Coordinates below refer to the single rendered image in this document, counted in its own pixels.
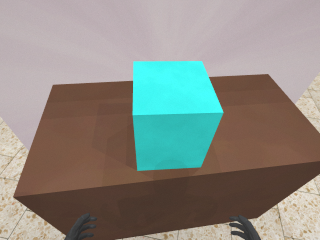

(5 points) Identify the left robot hand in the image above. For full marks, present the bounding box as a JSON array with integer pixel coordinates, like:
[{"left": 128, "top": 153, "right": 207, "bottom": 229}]
[{"left": 64, "top": 212, "right": 97, "bottom": 240}]

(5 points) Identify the pedestal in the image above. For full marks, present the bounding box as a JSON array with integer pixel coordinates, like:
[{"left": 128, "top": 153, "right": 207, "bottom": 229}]
[{"left": 13, "top": 74, "right": 320, "bottom": 240}]

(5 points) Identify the right robot hand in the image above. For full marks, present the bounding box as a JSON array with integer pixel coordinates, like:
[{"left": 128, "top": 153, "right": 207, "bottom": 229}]
[{"left": 229, "top": 214, "right": 261, "bottom": 240}]

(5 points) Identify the carton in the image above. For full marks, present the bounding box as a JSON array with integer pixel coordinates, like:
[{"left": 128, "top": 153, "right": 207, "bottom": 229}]
[{"left": 132, "top": 61, "right": 224, "bottom": 171}]

